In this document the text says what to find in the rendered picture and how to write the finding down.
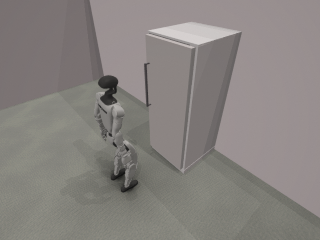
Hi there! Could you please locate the left robot forearm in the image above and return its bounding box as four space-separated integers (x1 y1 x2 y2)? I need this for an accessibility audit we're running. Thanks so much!
94 116 106 131

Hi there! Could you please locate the handle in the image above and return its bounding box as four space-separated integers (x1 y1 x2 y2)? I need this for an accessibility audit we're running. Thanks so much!
144 62 151 107

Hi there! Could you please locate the robot right thigh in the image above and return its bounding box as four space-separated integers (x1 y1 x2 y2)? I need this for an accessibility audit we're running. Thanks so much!
117 140 138 169

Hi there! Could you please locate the left robot foot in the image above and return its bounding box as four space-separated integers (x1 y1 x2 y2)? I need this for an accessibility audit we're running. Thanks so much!
111 168 126 181

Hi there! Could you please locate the right robot upper arm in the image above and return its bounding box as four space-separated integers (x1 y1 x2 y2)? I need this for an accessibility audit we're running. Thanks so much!
111 105 125 139

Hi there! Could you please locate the left robot upper arm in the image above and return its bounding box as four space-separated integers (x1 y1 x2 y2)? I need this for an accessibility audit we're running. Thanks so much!
94 92 105 118

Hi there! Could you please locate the robot left hand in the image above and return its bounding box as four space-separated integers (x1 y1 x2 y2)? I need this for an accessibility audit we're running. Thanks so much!
100 129 108 141

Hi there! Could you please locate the fridge door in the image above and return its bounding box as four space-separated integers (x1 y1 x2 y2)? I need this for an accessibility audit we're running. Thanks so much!
145 34 196 170

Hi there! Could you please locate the right robot forearm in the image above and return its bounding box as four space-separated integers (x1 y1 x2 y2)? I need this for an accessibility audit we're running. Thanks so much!
114 132 128 157

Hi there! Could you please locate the robot right hand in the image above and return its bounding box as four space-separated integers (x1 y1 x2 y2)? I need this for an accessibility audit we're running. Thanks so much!
121 154 133 169

